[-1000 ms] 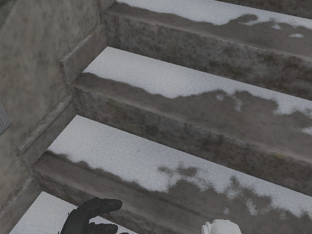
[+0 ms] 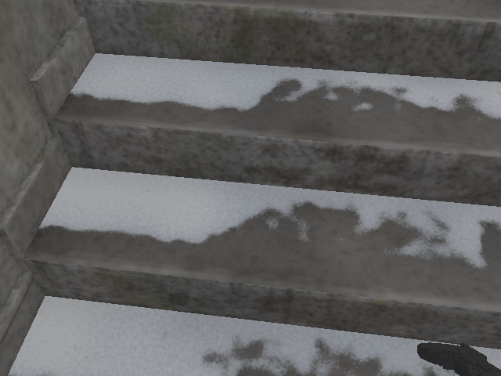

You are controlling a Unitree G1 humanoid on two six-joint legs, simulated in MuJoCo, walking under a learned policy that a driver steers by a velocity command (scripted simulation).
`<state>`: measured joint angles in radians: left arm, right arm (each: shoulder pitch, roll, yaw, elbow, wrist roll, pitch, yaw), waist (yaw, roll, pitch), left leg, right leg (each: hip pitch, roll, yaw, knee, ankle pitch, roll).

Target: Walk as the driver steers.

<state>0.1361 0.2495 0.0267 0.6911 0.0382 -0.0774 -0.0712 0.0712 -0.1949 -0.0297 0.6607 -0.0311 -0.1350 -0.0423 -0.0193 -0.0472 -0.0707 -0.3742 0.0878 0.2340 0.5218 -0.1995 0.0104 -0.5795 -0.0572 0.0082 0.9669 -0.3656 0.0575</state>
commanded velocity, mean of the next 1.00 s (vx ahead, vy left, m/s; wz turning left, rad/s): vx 0.03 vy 0.00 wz -0.34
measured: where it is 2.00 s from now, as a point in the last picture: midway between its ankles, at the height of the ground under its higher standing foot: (385, 312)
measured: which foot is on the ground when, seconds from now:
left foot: down 0.00-0.06, up 0.08-0.52, down 0.54-1.00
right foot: up 0.00-0.02, down 0.04-0.92, up 0.94-1.00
